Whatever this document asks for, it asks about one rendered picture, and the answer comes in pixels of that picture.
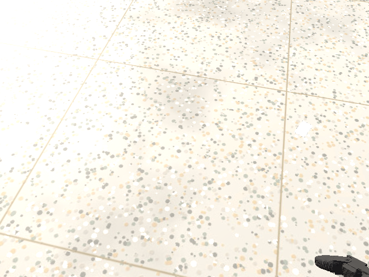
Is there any right robot hand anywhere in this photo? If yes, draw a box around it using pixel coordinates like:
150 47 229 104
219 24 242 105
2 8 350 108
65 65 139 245
315 255 369 277

